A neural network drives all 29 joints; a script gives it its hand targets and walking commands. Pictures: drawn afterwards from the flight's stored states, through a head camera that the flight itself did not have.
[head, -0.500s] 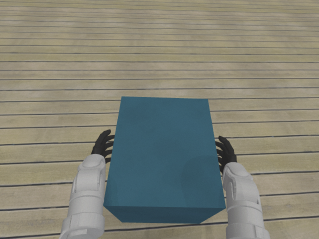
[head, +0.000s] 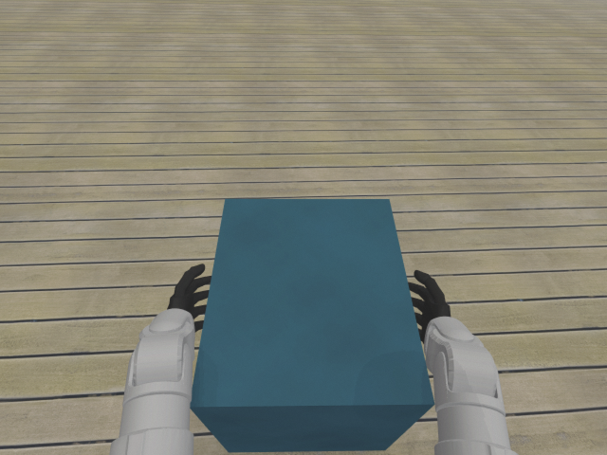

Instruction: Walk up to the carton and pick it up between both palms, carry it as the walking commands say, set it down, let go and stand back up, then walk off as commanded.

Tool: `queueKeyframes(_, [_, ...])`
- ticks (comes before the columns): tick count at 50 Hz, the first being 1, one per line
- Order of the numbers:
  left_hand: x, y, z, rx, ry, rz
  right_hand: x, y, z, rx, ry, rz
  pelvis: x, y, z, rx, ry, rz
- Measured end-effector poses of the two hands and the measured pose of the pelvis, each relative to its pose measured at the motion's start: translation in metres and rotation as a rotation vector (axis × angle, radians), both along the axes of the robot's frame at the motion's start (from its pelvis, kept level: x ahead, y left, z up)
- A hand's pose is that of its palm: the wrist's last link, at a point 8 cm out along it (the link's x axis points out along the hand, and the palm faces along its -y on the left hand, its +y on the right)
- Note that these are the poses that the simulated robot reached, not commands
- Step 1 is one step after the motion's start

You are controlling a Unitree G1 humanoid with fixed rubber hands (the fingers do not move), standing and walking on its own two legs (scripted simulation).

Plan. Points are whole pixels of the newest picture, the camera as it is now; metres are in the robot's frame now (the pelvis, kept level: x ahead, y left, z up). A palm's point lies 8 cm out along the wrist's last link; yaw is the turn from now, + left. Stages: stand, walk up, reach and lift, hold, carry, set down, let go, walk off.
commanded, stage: reach and lift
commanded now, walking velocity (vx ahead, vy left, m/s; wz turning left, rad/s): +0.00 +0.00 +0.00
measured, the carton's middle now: (307, 328) +0.32 -0.01 -0.02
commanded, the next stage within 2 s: hold in 1.18 s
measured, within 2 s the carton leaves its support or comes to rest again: neither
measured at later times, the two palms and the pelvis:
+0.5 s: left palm (170, 330) +0.29 +0.17 +0.04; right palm (425, 324) +0.28 -0.17 +0.04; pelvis +0.00 +0.00 +0.00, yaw +0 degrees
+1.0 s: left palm (176, 335) +0.28 +0.16 +0.04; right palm (431, 326) +0.28 -0.18 +0.04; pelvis +0.01 -0.01 +0.00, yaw -1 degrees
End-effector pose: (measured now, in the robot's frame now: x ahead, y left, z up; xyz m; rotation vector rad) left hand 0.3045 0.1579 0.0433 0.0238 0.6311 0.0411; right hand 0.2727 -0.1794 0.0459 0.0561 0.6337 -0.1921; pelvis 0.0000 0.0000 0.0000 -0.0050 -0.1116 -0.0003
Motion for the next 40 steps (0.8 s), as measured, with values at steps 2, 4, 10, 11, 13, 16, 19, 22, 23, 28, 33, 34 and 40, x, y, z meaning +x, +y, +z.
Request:
queueKeyframes(2, [-0.002,0.001,0.001,-0.003,0.002,0.006,-0.001,0.001,0.001,0.001,0.001,0.002,0.000,0.001,0.000,0.000,-0.007,-0.002])
queueKeyframes(4, [-0.005,0.003,0.000,-0.006,0.005,0.014,-0.001,0.003,0.001,0.003,0.004,0.006,0.000,0.001,0.000,0.001,-0.012,-0.003])
queueKeyframes(10, [-0.013,0.009,-0.002,-0.008,0.012,0.038,-0.002,0.008,-0.001,0.005,0.011,0.025,-0.002,0.002,0.000,0.002,-0.021,-0.004])
queueKeyframes(11, [-0.014,0.010,-0.002,-0.008,0.013,0.042,-0.001,0.009,-0.001,0.006,0.012,0.029,-0.003,0.002,0.000,0.002,-0.022,-0.004])
queueKeyframes(13, [-0.015,0.011,-0.003,-0.007,0.013,0.049,-0.001,0.010,-0.002,0.006,0.012,0.036,-0.003,0.002,0.000,0.002,-0.022,-0.004])
queueKeyframes(16, [-0.017,0.013,-0.003,-0.006,0.012,0.058,0.000,0.011,-0.002,0.006,0.011,0.046,-0.004,0.001,-0.001,0.002,-0.022,-0.004])
queueKeyframes(19, [-0.018,0.013,-0.002,-0.004,0.010,0.065,0.002,0.012,-0.002,0.006,0.010,0.054,-0.005,0.000,-0.001,0.003,-0.022,-0.005])
queueKeyframes(22, [-0.018,0.013,-0.001,-0.002,0.010,0.071,0.003,0.012,-0.002,0.006,0.009,0.061,-0.005,-0.001,-0.001,0.004,-0.022,-0.006])
queueKeyframes(23, [-0.018,0.013,-0.001,-0.002,0.010,0.072,0.004,0.011,-0.002,0.006,0.009,0.062,-0.004,-0.001,-0.001,0.004,-0.021,-0.006])
queueKeyframes(28, [-0.017,0.011,-0.001,0.002,0.011,0.076,0.006,0.009,-0.002,0.006,0.011,0.069,-0.002,-0.004,0.000,0.006,-0.018,-0.007])
queueKeyframes(33, [-0.016,0.008,-0.002,0.005,0.014,0.077,0.008,0.007,-0.003,0.006,0.013,0.072,0.001,-0.007,0.000,0.008,-0.014,-0.009])
queueKeyframes(34, [-0.016,0.008,-0.002,0.006,0.014,0.078,0.008,0.006,-0.004,0.006,0.013,0.073,0.002,-0.007,0.000,0.008,-0.013,-0.009])
queueKeyframes(40, [-0.017,0.006,-0.003,0.008,0.014,0.079,0.007,0.004,-0.005,0.005,0.014,0.074,0.006,-0.010,0.001,0.010,-0.010,-0.009])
